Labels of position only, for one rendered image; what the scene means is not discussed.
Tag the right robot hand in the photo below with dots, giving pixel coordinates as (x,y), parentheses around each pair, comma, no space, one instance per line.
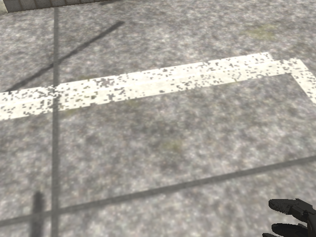
(299,209)

